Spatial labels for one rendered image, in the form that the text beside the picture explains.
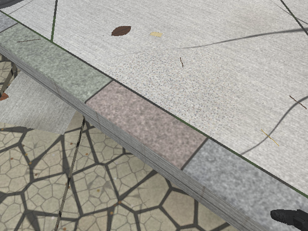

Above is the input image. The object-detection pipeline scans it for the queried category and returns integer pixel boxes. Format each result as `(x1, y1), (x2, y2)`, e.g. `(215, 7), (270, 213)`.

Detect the robot right hand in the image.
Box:
(270, 209), (308, 231)

